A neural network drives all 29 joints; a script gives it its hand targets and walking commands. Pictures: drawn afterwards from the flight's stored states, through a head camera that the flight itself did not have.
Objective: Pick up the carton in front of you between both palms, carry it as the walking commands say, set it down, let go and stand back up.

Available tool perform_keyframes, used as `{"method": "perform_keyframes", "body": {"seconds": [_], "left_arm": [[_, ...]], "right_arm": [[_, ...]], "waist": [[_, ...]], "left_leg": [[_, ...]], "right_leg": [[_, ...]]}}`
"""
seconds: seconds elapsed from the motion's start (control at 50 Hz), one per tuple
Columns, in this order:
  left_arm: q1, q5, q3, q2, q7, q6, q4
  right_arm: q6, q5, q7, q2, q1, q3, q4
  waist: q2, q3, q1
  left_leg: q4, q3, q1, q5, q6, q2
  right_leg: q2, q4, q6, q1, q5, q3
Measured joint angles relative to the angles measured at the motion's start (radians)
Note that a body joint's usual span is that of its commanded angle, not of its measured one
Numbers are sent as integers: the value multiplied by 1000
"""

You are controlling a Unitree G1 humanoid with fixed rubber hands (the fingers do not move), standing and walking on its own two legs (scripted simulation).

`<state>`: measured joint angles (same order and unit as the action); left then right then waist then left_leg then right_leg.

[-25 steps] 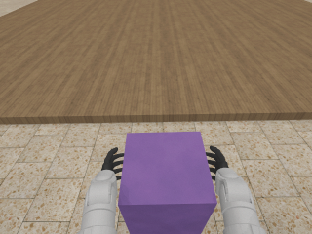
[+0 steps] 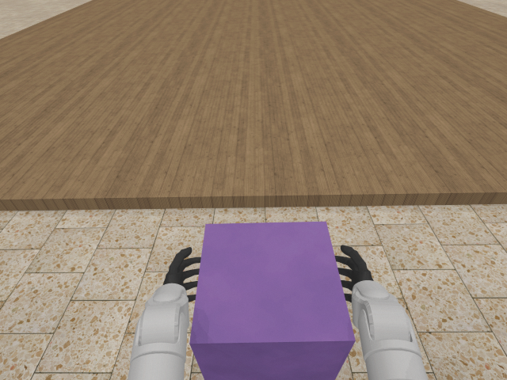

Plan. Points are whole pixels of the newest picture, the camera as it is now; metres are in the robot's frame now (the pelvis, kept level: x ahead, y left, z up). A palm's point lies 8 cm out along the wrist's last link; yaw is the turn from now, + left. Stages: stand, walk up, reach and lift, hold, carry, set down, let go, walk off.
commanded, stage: reach and lift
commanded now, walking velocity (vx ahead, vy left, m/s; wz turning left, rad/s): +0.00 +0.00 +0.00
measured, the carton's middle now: (267, 311) +0.29 +0.00 -0.04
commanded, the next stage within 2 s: hold in 0.08 s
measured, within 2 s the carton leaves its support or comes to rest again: neither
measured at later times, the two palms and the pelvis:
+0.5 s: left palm (172, 292) +0.28 +0.15 +0.05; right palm (365, 290) +0.27 -0.15 +0.05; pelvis -0.01 +0.00 +0.00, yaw +0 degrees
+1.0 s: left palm (165, 251) +0.34 +0.17 +0.07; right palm (344, 248) +0.34 -0.13 +0.07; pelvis +0.05 +0.01 -0.01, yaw -1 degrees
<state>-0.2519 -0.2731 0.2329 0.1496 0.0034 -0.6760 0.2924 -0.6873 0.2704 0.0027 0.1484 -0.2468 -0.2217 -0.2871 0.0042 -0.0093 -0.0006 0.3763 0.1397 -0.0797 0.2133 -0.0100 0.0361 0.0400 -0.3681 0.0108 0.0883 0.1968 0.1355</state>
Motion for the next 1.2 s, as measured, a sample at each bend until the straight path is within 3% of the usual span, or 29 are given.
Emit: {"method": "perform_keyframes", "body": {"seconds": [0.22,0.66,0.72,0.8,0.86,0.92,0.98,1.04,1.08,1.14,1.2], "left_arm": [[20,24,-27,-4,-7,-49,-77],[-46,-10,27,11,9,-68,-32],[-39,-6,19,9,7,-76,-44],[-14,22,-19,3,-9,-106,-108],[-2,54,-50,0,-32,-151,-188],[19,86,-75,-15,-53,-227,-269],[34,134,-89,-59,-66,-310,-333],[17,178,-94,-73,-75,-380,-380],[4,181,-102,-46,-83,-408,-405],[35,160,-123,-1,-101,-446,-466],[79,159,-144,-13,-107,-490,-554]], "right_arm": [[-48,-21,-6,-4,18,26,76],[-68,12,11,11,-47,-29,32],[-75,7,9,9,-39,-21,43],[-105,-25,-4,0,-11,7,111],[-147,-67,-15,-18,2,31,188],[-217,-104,-35,-27,7,57,247],[-295,-117,-69,-15,2,94,291],[-377,-127,-97,-15,23,112,390],[-420,-142,-101,-29,48,101,466],[-465,-178,-95,-40,84,71,537],[-491,-183,-93,-14,96,68,579]], "waist": [[-1,1,-1],[0,25,0],[-2,-24,-1],[-2,-86,-3],[-9,-112,-3],[-22,-144,1],[-6,-164,9],[22,-153,10],[38,-153,4],[1,-155,5],[-38,-138,13]], "left_leg": [[-23,-1,32,-12,1,0],[3,-6,27,-13,-1,0],[62,-23,-46,31,-2,-6],[143,-70,-136,158,2,-33],[186,-103,-177,145,5,-44],[178,-140,-173,106,2,-45],[168,-163,-156,145,5,-59],[157,-155,-133,174,-3,-84],[244,-156,-166,200,0,-101],[418,-211,-270,299,9,-79],[352,-262,-334,264,17,-53]], "right_leg": [[-3,23,1,-32,-12,0],[-2,-5,1,-26,-11,-5],[-9,-62,2,45,31,-25],[-30,-115,-1,119,117,-73],[-47,-149,5,154,81,-91],[-73,-213,5,180,165,-96],[-83,-286,4,230,249,-166],[-59,-176,-7,216,164,-247],[-51,-146,-21,187,85,-275],[-78,-122,-16,142,151,-286],[-107,-56,5,74,162,-276]]}}
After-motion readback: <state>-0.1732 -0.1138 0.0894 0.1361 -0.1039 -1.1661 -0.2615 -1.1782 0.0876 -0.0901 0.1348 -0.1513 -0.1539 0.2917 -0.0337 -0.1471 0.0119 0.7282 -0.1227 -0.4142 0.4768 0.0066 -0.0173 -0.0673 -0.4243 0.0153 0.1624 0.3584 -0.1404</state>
